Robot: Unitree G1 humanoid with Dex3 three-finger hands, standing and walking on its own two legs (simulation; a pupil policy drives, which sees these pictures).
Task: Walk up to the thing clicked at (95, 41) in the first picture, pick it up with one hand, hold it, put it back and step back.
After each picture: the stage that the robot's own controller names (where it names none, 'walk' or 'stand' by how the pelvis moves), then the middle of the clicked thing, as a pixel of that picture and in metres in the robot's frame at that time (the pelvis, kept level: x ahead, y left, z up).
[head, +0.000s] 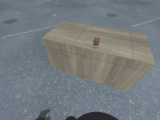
stand; (96, 43) +0.83 -0.03 -0.05
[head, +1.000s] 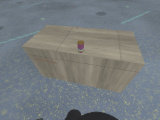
walk; (80, 46) +0.72 +0.17 -0.03
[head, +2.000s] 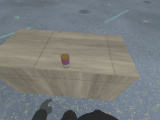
stand; (65, 61) +0.47 +0.22 -0.02
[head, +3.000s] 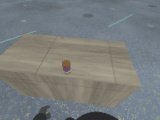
stand; (66, 67) +0.44 +0.21 -0.05
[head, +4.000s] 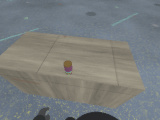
stand; (68, 67) +0.43 +0.20 -0.05
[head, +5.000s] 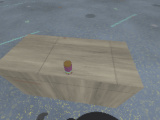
stand; (68, 67) +0.45 +0.21 -0.05
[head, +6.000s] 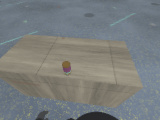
stand; (67, 68) +0.44 +0.21 -0.05
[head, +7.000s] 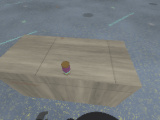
stand; (66, 68) +0.44 +0.22 -0.05
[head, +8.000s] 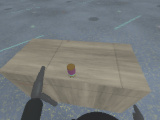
rise first; (71, 70) +0.42 +0.20 -0.05
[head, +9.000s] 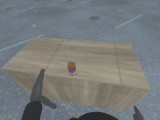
go down; (72, 68) +0.44 +0.20 -0.05
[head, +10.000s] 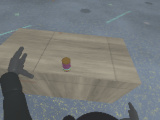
go down; (66, 64) +0.45 +0.18 -0.03
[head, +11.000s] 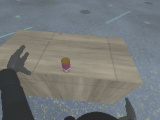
go down; (66, 65) +0.45 +0.19 -0.02
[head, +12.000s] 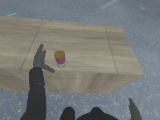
close in; (60, 59) +0.44 +0.19 +0.01
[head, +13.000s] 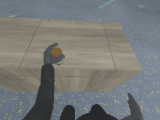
close; (58, 56) +0.46 +0.20 +0.03
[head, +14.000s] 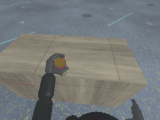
lift; (61, 67) +0.35 +0.20 +0.11
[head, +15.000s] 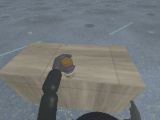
lift; (68, 68) +0.33 +0.16 +0.14
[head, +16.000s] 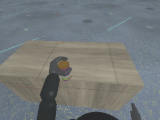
hold; (65, 70) +0.32 +0.17 +0.11
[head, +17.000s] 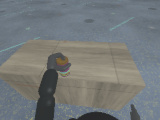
hold; (63, 66) +0.33 +0.19 +0.14
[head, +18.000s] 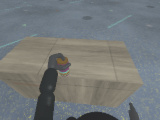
crouch; (63, 66) +0.35 +0.19 +0.11
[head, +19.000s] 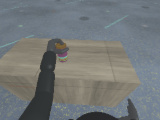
lower; (62, 52) +0.44 +0.20 +0.15
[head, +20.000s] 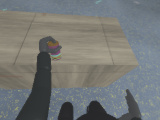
lower; (55, 50) +0.49 +0.20 +0.04
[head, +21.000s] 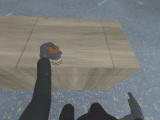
lower; (55, 55) +0.46 +0.21 +0.03
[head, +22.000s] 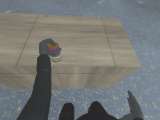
lower; (55, 52) +0.48 +0.21 +0.04
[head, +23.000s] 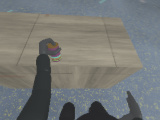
lower; (54, 52) +0.48 +0.21 +0.04
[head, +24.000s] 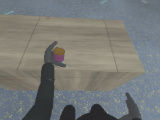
withdraw; (58, 57) +0.44 +0.19 +0.03
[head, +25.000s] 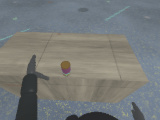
sink last; (66, 68) +0.40 +0.19 +0.00
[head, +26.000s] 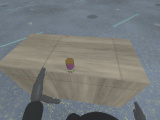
stand; (70, 65) +0.45 +0.20 -0.01
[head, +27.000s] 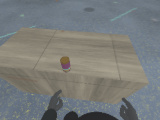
stand; (65, 64) +0.42 +0.21 +0.00
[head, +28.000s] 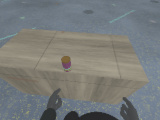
stand; (66, 64) +0.43 +0.20 +0.01
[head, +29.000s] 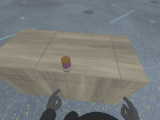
stand; (66, 64) +0.43 +0.20 +0.02
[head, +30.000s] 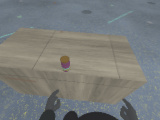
stand; (65, 64) +0.43 +0.20 +0.02
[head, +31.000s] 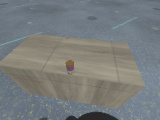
stand; (70, 67) +0.45 +0.19 -0.04
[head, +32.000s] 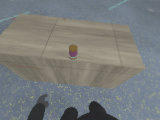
walk; (73, 52) +0.53 +0.14 -0.03
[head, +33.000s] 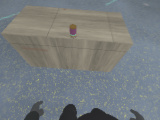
walk; (73, 31) +0.77 +0.23 -0.03
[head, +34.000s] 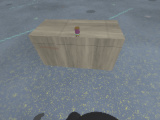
stand; (77, 31) +1.05 +0.26 -0.03
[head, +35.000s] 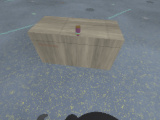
stand; (78, 30) +1.06 +0.23 -0.05
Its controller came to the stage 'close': yes
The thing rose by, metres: 0.21
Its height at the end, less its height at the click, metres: +0.00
